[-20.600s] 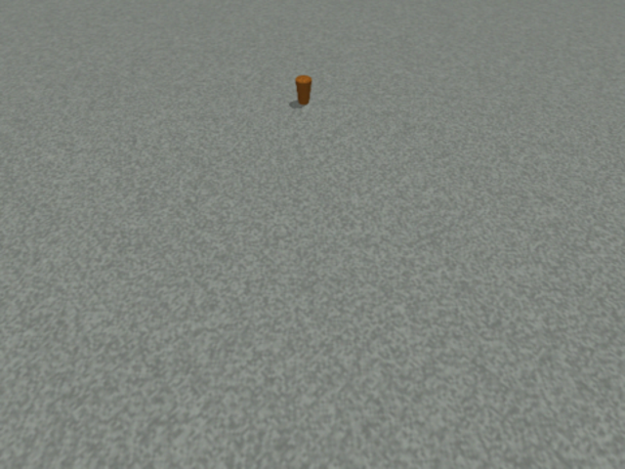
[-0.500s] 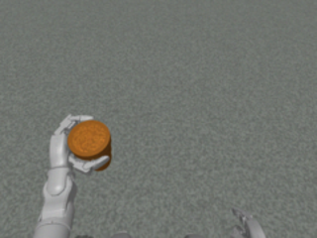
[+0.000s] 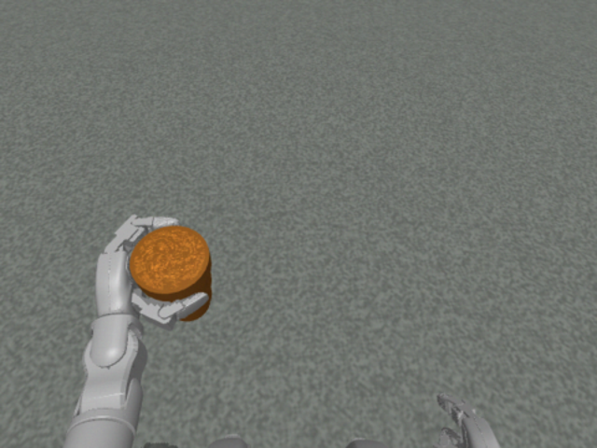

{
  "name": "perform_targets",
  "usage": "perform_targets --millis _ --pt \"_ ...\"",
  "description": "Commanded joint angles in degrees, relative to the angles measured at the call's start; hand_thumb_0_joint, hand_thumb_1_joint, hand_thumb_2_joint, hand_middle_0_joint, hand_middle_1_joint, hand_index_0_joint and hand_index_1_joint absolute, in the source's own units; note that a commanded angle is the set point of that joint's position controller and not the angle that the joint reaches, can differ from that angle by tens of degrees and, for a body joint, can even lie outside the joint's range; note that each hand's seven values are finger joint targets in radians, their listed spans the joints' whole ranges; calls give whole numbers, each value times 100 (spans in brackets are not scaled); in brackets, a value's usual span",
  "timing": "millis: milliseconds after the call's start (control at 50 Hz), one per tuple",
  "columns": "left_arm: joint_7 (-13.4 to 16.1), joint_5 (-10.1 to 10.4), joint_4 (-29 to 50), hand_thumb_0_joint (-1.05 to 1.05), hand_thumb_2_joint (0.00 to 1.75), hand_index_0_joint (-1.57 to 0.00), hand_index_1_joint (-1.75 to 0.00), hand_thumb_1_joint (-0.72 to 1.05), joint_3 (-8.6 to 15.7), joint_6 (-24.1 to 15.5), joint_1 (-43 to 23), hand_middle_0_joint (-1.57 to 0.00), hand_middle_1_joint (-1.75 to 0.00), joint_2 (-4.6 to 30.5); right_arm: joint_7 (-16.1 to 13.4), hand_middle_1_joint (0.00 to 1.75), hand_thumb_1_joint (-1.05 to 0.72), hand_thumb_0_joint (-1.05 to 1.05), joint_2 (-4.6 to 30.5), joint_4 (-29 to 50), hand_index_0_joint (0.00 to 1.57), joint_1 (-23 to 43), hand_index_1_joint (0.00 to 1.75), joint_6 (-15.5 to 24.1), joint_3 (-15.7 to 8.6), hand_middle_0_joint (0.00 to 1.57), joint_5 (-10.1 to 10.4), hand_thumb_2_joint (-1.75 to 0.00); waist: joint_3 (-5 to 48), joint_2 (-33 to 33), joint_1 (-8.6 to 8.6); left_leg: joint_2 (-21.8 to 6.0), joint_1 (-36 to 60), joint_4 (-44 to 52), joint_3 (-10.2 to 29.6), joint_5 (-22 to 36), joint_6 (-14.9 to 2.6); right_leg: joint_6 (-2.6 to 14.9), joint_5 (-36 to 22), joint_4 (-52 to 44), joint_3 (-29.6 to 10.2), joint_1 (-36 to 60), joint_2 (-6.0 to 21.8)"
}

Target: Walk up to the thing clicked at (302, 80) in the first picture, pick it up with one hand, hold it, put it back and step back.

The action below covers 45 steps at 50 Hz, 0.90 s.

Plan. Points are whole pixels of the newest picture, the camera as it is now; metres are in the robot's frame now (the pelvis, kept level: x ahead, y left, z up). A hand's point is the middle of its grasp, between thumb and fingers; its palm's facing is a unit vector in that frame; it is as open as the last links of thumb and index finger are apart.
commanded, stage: hold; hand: left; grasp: from the side
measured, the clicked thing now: (181, 282) +0.33 +0.16 +0.01
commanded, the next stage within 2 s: crouch in 0.40 s
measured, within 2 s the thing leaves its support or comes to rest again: neither
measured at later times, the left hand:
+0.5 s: hand (168, 270) +0.33 +0.17 +0.05, palm faces +0.15 -0.99 -0.02, open 11.7 cm
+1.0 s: hand (182, 302) +0.35 +0.18 -0.09, palm faces +0.21 -0.98 -0.02, open 11.7 cm
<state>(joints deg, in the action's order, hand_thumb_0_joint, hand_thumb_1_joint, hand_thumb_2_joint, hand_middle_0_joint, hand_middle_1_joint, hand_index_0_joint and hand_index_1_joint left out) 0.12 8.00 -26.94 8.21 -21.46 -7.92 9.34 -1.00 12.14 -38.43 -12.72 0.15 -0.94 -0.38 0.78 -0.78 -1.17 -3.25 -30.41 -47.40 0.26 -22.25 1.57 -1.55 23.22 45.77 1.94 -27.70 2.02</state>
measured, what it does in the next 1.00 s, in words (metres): lowers itself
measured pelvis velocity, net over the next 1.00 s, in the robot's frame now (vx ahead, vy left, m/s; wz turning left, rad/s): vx -0.02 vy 0.00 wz -0.01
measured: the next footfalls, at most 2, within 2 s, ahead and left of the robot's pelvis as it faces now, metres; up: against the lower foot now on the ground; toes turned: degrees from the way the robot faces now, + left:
none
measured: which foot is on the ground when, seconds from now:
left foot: down 0.00-1.00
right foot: down 0.00-1.00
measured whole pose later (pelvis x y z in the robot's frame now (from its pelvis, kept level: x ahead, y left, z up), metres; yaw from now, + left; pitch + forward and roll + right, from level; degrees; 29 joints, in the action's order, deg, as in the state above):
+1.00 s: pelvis -0.02 +0.00 -0.08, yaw +0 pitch +21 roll -2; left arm 0.3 6.4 -48.2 14.9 -38.9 -19.1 11.7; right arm 2.2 13.7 -38.9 -10.5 1.6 -2.1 -3.4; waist 6.9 0.8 -3.6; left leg -3.6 -63.0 -72.4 2.1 -30.0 2.0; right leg -1.3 31.5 71.1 2.0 -60.1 1.9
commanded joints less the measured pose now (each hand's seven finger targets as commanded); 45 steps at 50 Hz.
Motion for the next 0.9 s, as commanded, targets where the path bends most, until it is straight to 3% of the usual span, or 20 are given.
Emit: perform_targets --millis 0,20,80,100,200,340,380,420,480,520,560,600,640,680,700,740,780,820,840,880 --pt "23 103 1594 0 116 -123 -137 -2 344 -545 -1772 -121 -137 807 -69 30 -94 0 756 698 20 222 30 264 -237 20 43 -91 1675 -5 6 208 898 687 -62 1255 -135 141 -1543 -649 90 516 -208" --pt "19 100 1568 0 116 -122 -136 -3 241 -547 -1801 -120 -136 704 -62 30 -94 0 752 689 20 206 30 257 -239 20 41 -91 1714 -30 -21 213 908 659 -79 1304 -133 144 -1606 -643 73 515 -206" --pt "33 70 1611 0 115 -121 -136 -1 312 -551 -1809 -120 -136 801 -78 30 -94 0 741 691 20 197 30 247 -236 20 31 -91 1851 -32 -9 232 942 591 -110 1480 -150 121 -1824 -647 39 585 -184" --pt "12 50 1531 0 116 -122 -136 -1 238 -537 -1788 -120 -136 754 -69 30 -94 0 736 676 20 196 30 248 -227 20 30 -91 1625 -46 -33 224 908 638 -96 1374 -141 126 -1700 -646 60 521 -189" --pt "4 88 1597 0 116 -120 -135 -3 239 -548 -2005 -119 -135 732 -77 30 -93 0 750 686 20 239 30 260 -234 20 25 -91 1637 -57 -49 215 852 692 -85 1059 -136 156 -1384 -689 61 393 -208" --pt "14 87 1612 0 116 -122 -137 -3 191 -542 -1747 -121 -137 687 -53 30 -94 0 759 701 20 177 30 292 -257 20 28 -91 1913 -213 1 196 1060 656 -48 1437 -103 169 -1644 -568 106 510 -231" --pt "20 88 1493 0 117 -122 -138 0 113 -517 -1762 -120 -138 595 -49 30 -94 0 787 691 20 182 30 277 -269 20 39 -91 1759 -50 -30 176 983 664 -33 1466 -109 171 -1667 -580 124 444 -247" --pt "57 62 1633 0 116 -122 -137 -3 293 -521 -1857 -121 -137 820 -44 30 -94 0 753 698 20 201 30 272 -248 20 40 -91 1776 -59 28 189 929 665 -45 1415 -120 160 -1648 -609 105 544 -236" --pt "55 83 1522 0 121 -124 -140 -1 232 -503 -1856 -123 -139 689 -66 30 -93 0 755 723 20 269 30 279 -236 20 53 -92 1550 22 -54 209 882 693 -86 1175 -133 139 -1471 -678 72 395 -216" --pt "73 45 1448 0 115 -116 -129 1 273 -492 -1945 -115 -129 772 -81 30 -89 0 762 657 20 192 30 266 -250 20 40 -91 1613 7 -70 213 875 641 -91 1229 -151 131 -1554 -680 48 385 -198" --pt "79 52 1199 0 115 -117 -130 2 213 -491 -1730 -116 -130 591 -60 30 -89 0 761 646 20 187 30 277 -261 20 13 -91 1510 122 -77 192 769 622 -54 1252 -155 135 -1562 -598 87 317 -211" --pt "125 59 1064 0 114 -117 -129 0 369 -592 -1831 -115 -129 656 -25 30 -89 0 755 610 20 175 30 261 -275 20 3 -91 1435 12 -33 194 647 580 -49 1166 -138 158 -1431 -524 94 179 -213" --pt "150 36 840 0 115 -117 -129 1 336 -693 -1742 -115 -129 579 9 30 -89 0 747 615 20 192 30 249 -292 20 -19 -91 1394 150 -26 203 411 458 -63 1129 -145 160 -1419 -454 81 88 -208" --pt "161 -25 527 0 115 -117 -130 1 350 -826 -1851 -115 -130 585 28 30 -89 0 750 556 20 161 30 260 -311 20 -55 -91 1413 237 -111 213 230 272 -73 1060 -175 139 -1438 -319 32 -112 -177" --pt "167 -46 529 0 114 -116 -129 0 496 -933 -2022 -115 -129 735 39 30 -89 0 755 538 20 162 30 256 -326 20 -76 -91 1517 174 -103 232 101 147 -94 1041 -186 135 -1460 -262 -12 -206 -156" --pt "125 -73 233 0 115 -115 -129 -1 447 -1130 -2067 -114 -129 625 90 30 -89 0 763 508 20 164 30 259 -341 20 -103 -91 1497 210 -154 219 -139 2 -51 714 -180 157 -1117 -43 -6 -557 -161" --pt "134 -78 30 0 114 -115 -129 -1 635 -1404 -2287 -114 -129 761 134 30 -89 0 789 448 20 116 30 263 -369 20 -149 -91 1735 90 -150 220 -443 -322 -34 650 -168 186 -1031 269 -27 -881 -161" --pt "97 -103 -277 0 116 -118 -132 1 613 -1667 -2460 -116 -132 749 163 30 -89 0 800 422 20 49 30 280 -379 20 -199 -91 2039 130 -251 219 -780 -786 -8 748 -196 182 -1120 677 -37 -1265 -164" --pt "105 -129 -408 0 118 -119 -133 -1 793 -1807 -2548 -117 -133 949 191 30 -89 0 842 417 20 13 30 275 -387 20 -223 -91 2187 143 -256 215 -1011 -1023 21 741 -209 193 -1086 909 -38 -1518 -181" --pt "29 -133 -687 0 117 -118 -133 -2 735 -2089 -2665 -117 -132 892 249 30 -90 0 867 418 20 34 30 307 -373 20 -252 -91 2523 -109 -285 223 -1377 -1543 69 594 -201 234 -849 1441 -28 -2195 -193"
